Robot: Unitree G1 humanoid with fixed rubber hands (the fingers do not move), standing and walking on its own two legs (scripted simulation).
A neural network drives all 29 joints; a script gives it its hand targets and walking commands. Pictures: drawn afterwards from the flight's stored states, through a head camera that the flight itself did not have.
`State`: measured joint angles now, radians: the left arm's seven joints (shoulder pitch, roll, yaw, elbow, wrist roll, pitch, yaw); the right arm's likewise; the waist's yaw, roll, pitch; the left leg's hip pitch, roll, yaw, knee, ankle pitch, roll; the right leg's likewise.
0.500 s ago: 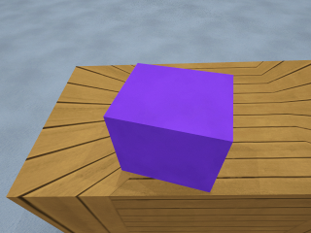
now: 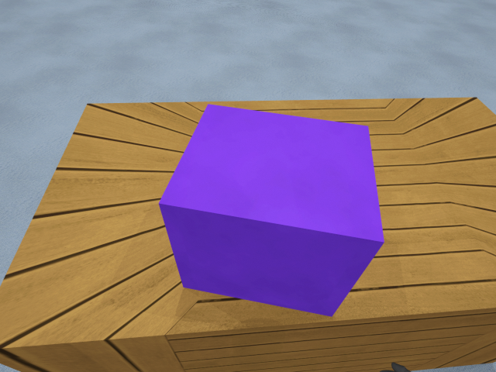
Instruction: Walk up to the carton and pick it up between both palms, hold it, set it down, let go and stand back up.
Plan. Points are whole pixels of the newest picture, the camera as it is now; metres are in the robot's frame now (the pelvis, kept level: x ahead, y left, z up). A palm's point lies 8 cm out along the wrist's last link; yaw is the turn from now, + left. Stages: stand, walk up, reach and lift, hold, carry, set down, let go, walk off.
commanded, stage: walk up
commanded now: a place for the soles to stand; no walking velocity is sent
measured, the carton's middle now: (270, 211) +0.41 -0.03 +0.02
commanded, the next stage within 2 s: stand in 0.40 s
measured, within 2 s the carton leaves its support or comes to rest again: neither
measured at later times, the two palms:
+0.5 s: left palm out of the picture +0.09 +0.26 -0.10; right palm out of the picture +0.08 -0.27 -0.10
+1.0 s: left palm out of the picture +0.14 +0.24 -0.08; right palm out of the picture +0.15 -0.27 -0.06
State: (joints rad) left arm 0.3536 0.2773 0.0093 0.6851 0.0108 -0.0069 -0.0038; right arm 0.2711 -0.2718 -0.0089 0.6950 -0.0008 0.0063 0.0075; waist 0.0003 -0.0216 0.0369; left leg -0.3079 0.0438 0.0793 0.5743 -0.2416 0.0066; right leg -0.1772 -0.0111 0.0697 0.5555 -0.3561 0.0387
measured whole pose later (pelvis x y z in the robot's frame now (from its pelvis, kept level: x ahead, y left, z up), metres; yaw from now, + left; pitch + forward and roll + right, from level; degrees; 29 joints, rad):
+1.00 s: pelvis +0.00 -0.01 +0.01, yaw +0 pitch -6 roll +0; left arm 0.21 0.28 0.06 0.53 0.00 0.24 -0.03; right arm 0.15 -0.21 -0.06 0.79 0.00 -0.20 -0.02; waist 0.00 -0.05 0.08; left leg -0.17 0.04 0.07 0.49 -0.21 -0.02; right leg -0.06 -0.03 0.01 0.50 -0.33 0.03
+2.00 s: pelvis +0.01 -0.01 +0.01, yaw +0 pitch -7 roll +0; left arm 0.32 0.46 -0.04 0.46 -0.33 -0.36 -0.17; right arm 0.37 -0.09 0.00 0.42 0.20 -0.36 -0.14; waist 0.04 -0.04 0.08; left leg -0.13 0.04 0.05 0.46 -0.21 -0.01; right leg 0.00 -0.03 0.02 0.42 -0.31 0.03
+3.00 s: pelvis +0.02 -0.02 +0.02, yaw -2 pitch -5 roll +1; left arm -0.01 0.51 0.05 0.27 -0.38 0.06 -0.16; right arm 0.19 -0.20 0.00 -0.02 0.29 0.14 -0.22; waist 0.01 -0.03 0.06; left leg -0.08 0.03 0.06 0.32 -0.16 -0.02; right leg 0.03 -0.02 0.05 0.32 -0.27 0.02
